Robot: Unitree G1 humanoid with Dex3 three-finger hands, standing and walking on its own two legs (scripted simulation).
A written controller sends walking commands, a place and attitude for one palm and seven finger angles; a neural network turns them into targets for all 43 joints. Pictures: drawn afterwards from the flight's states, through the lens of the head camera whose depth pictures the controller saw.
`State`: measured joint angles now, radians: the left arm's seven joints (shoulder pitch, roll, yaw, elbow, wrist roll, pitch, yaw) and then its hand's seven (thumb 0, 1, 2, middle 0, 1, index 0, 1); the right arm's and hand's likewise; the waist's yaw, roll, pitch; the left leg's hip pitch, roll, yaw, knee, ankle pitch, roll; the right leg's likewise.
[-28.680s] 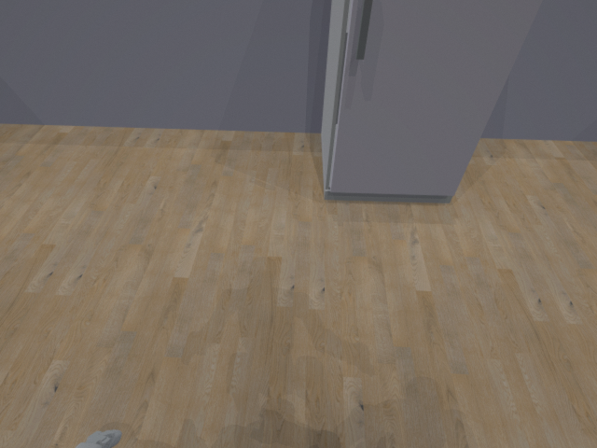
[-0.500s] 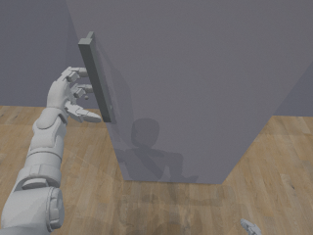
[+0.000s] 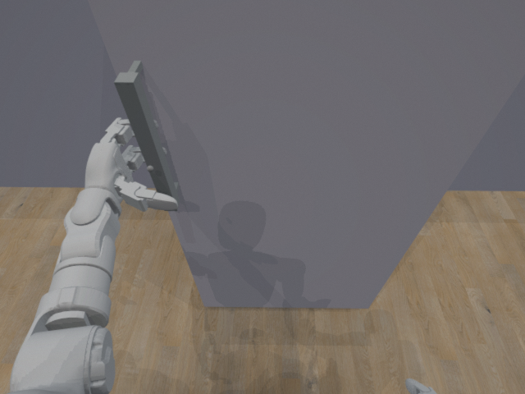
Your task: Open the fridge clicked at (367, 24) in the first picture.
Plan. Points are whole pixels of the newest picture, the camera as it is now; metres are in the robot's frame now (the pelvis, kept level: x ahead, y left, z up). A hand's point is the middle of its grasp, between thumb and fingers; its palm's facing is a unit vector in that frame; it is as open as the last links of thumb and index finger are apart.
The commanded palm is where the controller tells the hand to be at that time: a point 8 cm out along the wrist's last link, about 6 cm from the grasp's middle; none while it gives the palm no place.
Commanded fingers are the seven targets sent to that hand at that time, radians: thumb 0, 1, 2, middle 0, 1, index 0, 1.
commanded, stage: slide the fingers in behind the handle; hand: left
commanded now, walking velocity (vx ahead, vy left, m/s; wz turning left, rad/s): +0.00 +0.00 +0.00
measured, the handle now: (156, 145) +0.48 +0.19 +0.12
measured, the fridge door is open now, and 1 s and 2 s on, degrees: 0 0 0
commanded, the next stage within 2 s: grip the handle and tug to test in 0.72 s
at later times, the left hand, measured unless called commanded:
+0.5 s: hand (151, 170) +0.41 +0.18 +0.13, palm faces +0.02 -1.00 +0.00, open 14.4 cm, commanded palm +0.38 +0.22 +0.13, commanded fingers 0.00 -0.50 0.30 -0.30 -1.20 -0.30 -1.20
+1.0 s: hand (160, 168) +0.42 +0.17 +0.13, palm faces +0.01 -1.00 -0.01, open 13.4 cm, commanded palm +0.39 +0.21 +0.13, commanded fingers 0.00 -0.03 0.50 -0.35 -1.27 -0.35 -1.27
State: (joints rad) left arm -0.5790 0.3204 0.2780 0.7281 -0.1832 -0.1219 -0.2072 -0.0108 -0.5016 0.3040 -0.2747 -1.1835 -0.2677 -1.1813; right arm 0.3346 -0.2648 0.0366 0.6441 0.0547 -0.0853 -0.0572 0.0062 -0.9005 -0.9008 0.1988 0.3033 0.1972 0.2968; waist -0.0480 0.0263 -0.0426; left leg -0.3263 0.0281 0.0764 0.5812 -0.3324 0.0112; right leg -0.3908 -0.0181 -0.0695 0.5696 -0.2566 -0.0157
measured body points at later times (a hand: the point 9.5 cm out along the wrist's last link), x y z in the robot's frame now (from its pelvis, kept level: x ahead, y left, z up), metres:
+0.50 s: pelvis +0.00 +0.00 +0.00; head +0.03 -0.01 +0.45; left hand +0.41 +0.23 +0.13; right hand +0.12 -0.25 -0.11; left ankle -0.02 +0.11 -0.73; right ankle +0.02 -0.11 -0.73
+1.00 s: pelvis +0.00 +0.00 +0.00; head +0.02 +0.00 +0.45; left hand +0.41 +0.22 +0.13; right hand +0.10 -0.24 -0.11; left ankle -0.02 +0.11 -0.73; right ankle +0.02 -0.11 -0.73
